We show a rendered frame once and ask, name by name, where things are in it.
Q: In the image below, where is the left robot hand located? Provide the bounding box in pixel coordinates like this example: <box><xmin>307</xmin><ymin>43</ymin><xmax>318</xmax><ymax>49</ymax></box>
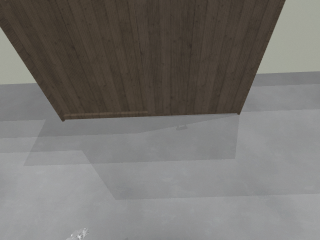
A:
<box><xmin>66</xmin><ymin>228</ymin><xmax>89</xmax><ymax>240</ymax></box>

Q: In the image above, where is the wardrobe door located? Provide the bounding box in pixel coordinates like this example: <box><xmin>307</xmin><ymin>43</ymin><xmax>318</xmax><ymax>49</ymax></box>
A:
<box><xmin>133</xmin><ymin>0</ymin><xmax>281</xmax><ymax>115</ymax></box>
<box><xmin>0</xmin><ymin>0</ymin><xmax>148</xmax><ymax>114</ymax></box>

